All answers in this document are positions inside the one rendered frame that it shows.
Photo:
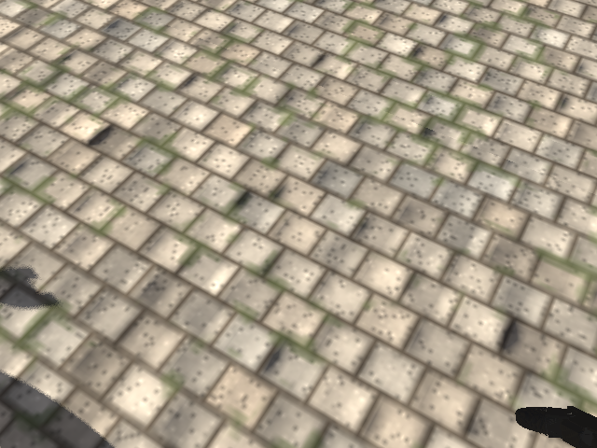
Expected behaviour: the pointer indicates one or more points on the robot right hand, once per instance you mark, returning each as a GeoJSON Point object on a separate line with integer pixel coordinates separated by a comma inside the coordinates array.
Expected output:
{"type": "Point", "coordinates": [572, 425]}

